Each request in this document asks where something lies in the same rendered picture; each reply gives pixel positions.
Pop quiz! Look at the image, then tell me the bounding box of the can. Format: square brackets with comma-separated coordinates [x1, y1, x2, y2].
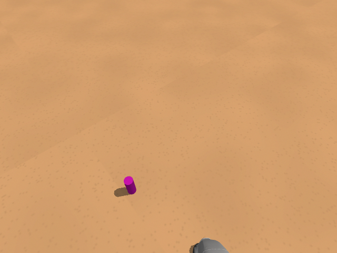
[124, 176, 136, 194]

